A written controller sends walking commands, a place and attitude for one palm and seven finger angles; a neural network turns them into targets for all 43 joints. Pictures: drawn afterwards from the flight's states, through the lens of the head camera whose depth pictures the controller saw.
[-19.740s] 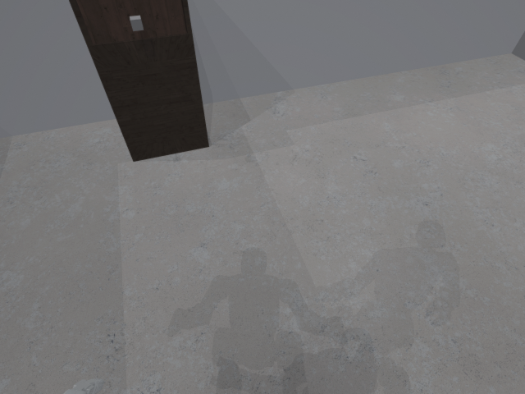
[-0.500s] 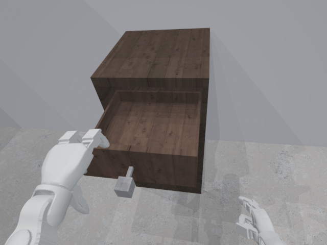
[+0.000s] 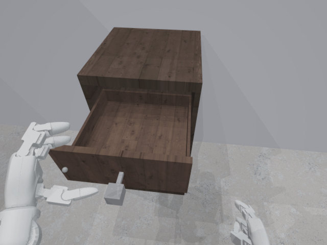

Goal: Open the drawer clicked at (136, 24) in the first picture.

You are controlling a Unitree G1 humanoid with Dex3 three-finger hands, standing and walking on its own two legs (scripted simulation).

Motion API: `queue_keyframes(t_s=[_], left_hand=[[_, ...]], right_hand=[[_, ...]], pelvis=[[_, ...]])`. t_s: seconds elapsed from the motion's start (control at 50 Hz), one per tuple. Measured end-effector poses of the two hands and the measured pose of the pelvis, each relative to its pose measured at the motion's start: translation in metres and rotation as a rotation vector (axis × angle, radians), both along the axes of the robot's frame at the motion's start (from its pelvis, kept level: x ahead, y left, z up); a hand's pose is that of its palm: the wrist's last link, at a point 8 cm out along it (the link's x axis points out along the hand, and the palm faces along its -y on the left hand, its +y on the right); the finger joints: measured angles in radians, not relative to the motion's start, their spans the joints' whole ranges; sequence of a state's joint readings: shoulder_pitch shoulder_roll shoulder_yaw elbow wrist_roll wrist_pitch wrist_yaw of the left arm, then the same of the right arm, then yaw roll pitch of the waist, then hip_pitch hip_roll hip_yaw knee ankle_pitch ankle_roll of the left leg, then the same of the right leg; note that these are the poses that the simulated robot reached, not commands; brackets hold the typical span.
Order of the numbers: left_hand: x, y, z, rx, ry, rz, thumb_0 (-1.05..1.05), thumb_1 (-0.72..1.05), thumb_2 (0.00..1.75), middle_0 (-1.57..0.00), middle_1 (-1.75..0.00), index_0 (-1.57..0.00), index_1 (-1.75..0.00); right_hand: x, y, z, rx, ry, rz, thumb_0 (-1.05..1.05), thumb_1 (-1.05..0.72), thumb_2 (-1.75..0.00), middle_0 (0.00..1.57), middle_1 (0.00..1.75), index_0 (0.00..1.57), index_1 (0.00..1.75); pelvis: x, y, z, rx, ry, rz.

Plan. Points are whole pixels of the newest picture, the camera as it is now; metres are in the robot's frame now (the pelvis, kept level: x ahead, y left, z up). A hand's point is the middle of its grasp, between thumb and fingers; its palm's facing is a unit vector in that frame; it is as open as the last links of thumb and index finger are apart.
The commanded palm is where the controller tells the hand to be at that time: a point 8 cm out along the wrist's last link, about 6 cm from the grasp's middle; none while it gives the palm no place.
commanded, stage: draw the hand back to the body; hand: left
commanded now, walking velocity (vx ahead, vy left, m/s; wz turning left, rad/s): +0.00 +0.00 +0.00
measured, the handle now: (117, 186) +0.27 +0.16 -0.03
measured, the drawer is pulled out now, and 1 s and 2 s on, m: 0.29 0.29 0.29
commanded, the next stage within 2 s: step back with the hand held close in 0.70 s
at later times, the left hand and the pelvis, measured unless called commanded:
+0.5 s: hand (45, 179) +0.18 +0.24 +0.15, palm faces +0.41 -0.82 -0.40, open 8.6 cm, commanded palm +0.13 +0.28 +0.17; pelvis +0.01 +0.00 +0.00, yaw +1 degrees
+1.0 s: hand (47, 177) +0.18 +0.24 +0.16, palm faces +0.36 -0.80 -0.48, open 7.4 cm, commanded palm +0.12 +0.28 +0.17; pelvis +0.00 -0.01 +0.00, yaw +2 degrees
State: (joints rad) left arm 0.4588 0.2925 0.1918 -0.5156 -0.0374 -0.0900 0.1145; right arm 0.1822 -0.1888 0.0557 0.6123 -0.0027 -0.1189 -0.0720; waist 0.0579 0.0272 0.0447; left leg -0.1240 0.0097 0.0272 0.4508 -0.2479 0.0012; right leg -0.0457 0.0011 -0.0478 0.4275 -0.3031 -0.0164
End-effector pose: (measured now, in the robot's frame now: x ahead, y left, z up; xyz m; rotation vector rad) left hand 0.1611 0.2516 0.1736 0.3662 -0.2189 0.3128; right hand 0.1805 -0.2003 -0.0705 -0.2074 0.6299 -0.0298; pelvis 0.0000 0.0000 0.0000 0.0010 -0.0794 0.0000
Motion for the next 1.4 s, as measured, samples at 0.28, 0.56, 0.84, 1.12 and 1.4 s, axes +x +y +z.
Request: queue_keyframes(t_s=[0.28, 0.56, 0.84, 1.12, 1.4], left_hand=[[-0.010, 0.018, -0.003, 0.051, 0.099, 0.063, 0.00, 0.22, 0.61, -0.26, -0.74, -0.26, -0.74], [-0.020, 0.025, -0.007, 0.041, 0.115, 0.140, 0.01, 0.70, 0.82, -0.23, -0.43, -0.22, -0.42], [-0.020, 0.017, -0.001, 0.066, 0.107, 0.127, 0.01, 0.88, 0.90, -0.21, -0.31, -0.21, -0.31], [-0.026, 0.022, -0.005, 0.159, 0.167, 0.012, 0.01, 0.89, 0.90, -0.21, -0.30, -0.21, -0.30], [-0.079, 0.041, -0.001, 0.162, 0.065, 0.041, 0.01, 0.89, 0.90, -0.22, -0.30, -0.21, -0.30]], right_hand=[[0.006, -0.014, -0.007, 0.001, 0.033, -0.051, 0.02, -0.90, -0.90, 0.20, 0.30, 0.20, 0.30], [0.020, -0.010, -0.003, 0.021, 0.000, -0.026, 0.02, -0.90, -0.90, 0.20, 0.30, 0.20, 0.30], [0.015, -0.018, -0.008, 0.033, 0.017, -0.033, 0.02, -0.90, -0.90, 0.20, 0.30, 0.20, 0.30], [-0.022, -0.037, -0.012, -0.031, 0.119, -0.143, 0.01, -0.91, -0.90, 0.20, 0.30, 0.20, 0.30], [-0.062, -0.011, -0.008, -0.036, 0.079, -0.101, 0.01, -0.91, -0.90, 0.20, 0.30, 0.20, 0.30]], pelvis=[[0.008, 0.002, 0.001, -0.001, 0.026, 0.002], [0.008, -0.003, 0.000, 0.001, 0.024, 0.014], [0.007, -0.010, -0.001, 0.001, 0.029, 0.019], [-0.016, 0.001, -0.004, -0.010, 0.100, 0.019], [-0.062, 0.011, -0.010, -0.029, 0.103, 0.026]])
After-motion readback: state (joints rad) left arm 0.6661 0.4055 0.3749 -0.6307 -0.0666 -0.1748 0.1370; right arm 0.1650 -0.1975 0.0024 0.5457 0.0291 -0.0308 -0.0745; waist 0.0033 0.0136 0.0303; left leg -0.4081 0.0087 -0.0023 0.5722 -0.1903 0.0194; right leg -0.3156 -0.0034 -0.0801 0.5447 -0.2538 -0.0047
